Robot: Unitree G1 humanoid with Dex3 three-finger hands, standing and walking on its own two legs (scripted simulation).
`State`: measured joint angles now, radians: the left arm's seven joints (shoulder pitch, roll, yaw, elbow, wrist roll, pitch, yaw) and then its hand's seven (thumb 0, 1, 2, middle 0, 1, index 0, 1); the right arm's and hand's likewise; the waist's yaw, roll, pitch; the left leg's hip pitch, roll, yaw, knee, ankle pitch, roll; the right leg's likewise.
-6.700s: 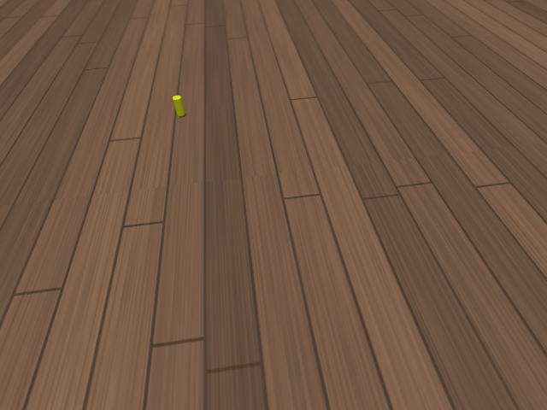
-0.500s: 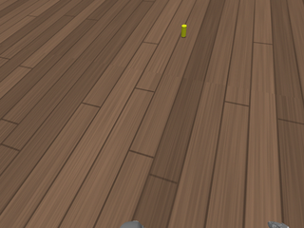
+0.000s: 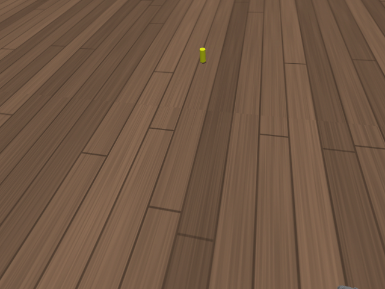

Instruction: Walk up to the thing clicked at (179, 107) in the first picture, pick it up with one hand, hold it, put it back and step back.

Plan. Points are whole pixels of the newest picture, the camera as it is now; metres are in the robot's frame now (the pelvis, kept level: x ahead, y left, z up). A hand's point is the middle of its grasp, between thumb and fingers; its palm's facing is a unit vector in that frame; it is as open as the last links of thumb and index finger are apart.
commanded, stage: walk up
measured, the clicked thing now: (202, 55) +2.17 -0.06 -0.70
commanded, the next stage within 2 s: stand in 0.52 s
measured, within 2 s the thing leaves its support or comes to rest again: neither
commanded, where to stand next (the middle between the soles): +0.07 +0.03 m, yaw -2 degrees
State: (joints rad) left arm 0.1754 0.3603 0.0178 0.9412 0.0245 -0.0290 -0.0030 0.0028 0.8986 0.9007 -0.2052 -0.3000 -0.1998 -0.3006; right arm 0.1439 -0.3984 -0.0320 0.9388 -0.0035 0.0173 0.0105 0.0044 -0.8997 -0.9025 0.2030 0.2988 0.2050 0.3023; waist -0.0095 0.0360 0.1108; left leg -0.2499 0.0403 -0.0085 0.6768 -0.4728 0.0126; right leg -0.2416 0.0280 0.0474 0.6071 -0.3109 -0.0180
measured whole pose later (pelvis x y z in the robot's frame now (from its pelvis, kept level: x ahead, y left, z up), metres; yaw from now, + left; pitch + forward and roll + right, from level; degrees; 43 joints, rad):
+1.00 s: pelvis +0.01 +0.02 +0.02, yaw -1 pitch -2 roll +0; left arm 0.10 0.35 0.00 1.14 0.01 -0.02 0.00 0.00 0.90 0.90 -0.20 -0.30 -0.20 -0.30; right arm 0.09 -0.35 -0.01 1.13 -0.01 -0.01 0.02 0.00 -0.90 -0.90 0.20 0.30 0.21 0.30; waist 0.00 0.00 0.07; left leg -0.10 0.01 0.02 0.32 -0.19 -0.01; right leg -0.12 -0.01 0.07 0.33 -0.17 0.03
